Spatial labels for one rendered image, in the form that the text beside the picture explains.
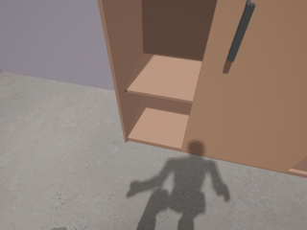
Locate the wardrobe door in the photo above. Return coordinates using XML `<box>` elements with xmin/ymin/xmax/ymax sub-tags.
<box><xmin>181</xmin><ymin>0</ymin><xmax>307</xmax><ymax>173</ymax></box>
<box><xmin>292</xmin><ymin>156</ymin><xmax>307</xmax><ymax>172</ymax></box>

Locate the handle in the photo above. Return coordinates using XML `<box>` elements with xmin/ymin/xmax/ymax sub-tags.
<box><xmin>227</xmin><ymin>0</ymin><xmax>255</xmax><ymax>62</ymax></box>

